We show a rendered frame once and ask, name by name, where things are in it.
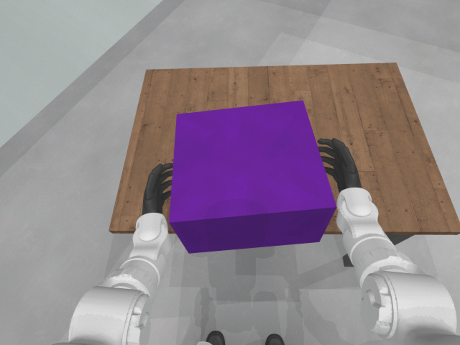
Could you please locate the left robot forearm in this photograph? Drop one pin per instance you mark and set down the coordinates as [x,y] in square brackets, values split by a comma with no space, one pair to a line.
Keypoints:
[144,268]

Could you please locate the left robot foot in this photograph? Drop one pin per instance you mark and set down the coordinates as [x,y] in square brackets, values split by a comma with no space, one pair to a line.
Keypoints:
[216,338]

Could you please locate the table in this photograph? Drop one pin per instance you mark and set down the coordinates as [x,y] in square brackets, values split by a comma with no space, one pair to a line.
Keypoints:
[366,106]

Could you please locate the carton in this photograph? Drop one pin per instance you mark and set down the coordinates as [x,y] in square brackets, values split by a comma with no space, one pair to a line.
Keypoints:
[248,177]

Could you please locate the robot left hand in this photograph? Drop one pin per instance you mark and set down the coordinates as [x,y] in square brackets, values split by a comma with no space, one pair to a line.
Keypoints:
[154,197]

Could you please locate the right robot forearm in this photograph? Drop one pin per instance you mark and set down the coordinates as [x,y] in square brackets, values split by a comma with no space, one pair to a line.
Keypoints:
[367,246]

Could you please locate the left robot upper arm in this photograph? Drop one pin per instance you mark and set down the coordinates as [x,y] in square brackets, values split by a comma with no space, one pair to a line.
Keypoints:
[112,316]

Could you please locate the right robot upper arm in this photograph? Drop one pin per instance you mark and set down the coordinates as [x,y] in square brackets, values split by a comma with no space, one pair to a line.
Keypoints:
[408,309]

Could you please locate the robot right hand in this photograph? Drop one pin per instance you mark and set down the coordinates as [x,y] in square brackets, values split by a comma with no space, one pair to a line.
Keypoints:
[345,172]

